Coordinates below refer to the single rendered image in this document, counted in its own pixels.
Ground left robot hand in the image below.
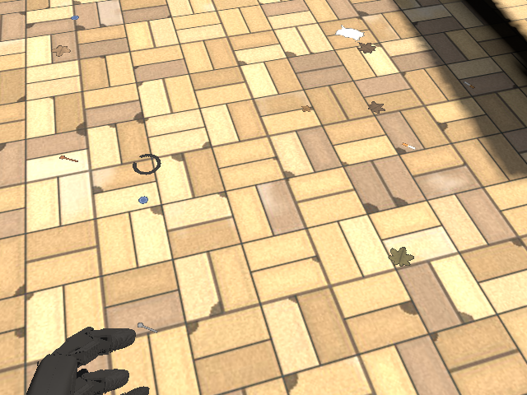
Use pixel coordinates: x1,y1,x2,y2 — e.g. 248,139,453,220
26,327,150,395

